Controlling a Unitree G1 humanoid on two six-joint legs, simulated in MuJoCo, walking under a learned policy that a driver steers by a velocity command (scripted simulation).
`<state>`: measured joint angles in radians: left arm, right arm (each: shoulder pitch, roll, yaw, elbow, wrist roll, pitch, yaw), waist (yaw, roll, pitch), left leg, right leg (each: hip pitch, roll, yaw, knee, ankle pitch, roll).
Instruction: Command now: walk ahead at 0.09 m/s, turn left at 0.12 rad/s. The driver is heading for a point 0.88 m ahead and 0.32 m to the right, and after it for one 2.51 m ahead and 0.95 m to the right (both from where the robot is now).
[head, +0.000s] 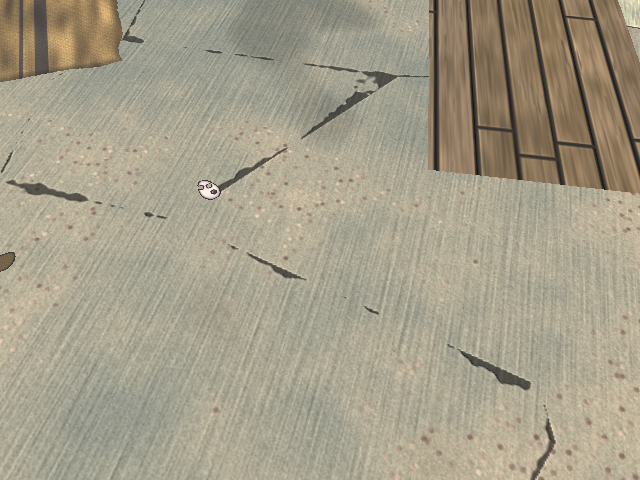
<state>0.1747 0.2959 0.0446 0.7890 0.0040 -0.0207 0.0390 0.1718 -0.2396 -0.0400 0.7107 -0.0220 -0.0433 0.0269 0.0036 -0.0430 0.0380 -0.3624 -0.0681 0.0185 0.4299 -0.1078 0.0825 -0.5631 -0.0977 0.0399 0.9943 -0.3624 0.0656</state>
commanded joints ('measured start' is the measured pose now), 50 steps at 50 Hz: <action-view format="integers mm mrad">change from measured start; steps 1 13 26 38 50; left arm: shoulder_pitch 106 9 58 79 299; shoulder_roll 39 35 22 -24 28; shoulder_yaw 10 9 9 12 13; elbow -12 -2 81 108 183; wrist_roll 4 19 2 -33 -3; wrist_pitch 12 -9 -9 -94 -70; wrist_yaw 9 -16 -2 -36 -34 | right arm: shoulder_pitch -61 -8 11 49 -177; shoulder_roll -118 -78 -56 -143 -19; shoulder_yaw -30 -14 -23 -50 -20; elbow -51 41 153 210 141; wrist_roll -1 9 19 54 42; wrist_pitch -12 22 32 -30 -52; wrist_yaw -18 -40 -50 -40 -2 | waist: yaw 36 -18 4 24 52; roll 143 -70 46 191 -46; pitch -184 -38 -62 58 51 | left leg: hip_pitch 27 110 155 95 -406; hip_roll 253 75 94 323 140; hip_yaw -148 -69 -79 -437 9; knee -145 24 42 -179 428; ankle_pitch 301 -137 60 -500 -34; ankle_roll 175 -24 -24 153 -50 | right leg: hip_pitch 193 207 318 209 609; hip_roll -9 1 39 84 -113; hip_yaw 9 40 -3 -62 111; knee -130 -597 -529 -406 -843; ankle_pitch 84 43 256 -63 459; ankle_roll -3 -76 -74 -191 -242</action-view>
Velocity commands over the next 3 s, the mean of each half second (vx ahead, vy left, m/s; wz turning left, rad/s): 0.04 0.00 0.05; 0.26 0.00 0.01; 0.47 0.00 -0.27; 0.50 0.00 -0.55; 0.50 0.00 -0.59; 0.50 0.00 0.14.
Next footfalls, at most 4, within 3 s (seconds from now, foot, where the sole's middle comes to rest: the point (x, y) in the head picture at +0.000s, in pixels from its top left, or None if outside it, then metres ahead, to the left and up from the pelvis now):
0.16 right None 0.10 -0.16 -0.77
1.22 left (276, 469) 0.47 0.09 -0.77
1.78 right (421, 367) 0.70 -0.23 -0.77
2.30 left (397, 242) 1.06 -0.20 -0.77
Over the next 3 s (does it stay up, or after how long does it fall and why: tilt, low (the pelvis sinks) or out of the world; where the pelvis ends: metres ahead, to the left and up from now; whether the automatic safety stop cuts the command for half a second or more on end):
stays up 1.10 -0.47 0.01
